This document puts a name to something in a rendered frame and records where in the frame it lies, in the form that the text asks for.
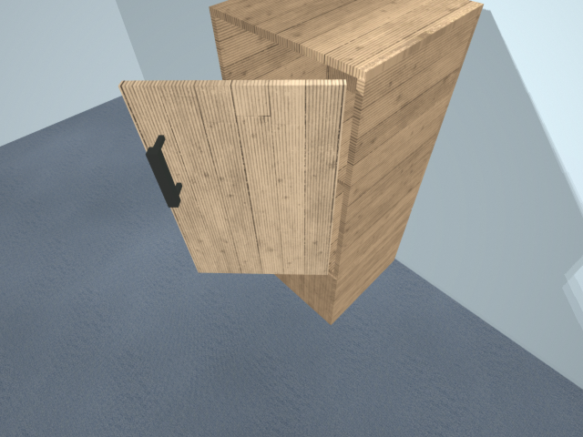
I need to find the cupboard door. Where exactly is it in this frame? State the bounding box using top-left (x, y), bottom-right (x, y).
top-left (118, 79), bottom-right (347, 275)

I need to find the handle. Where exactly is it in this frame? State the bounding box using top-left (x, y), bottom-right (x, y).
top-left (146, 135), bottom-right (182, 208)

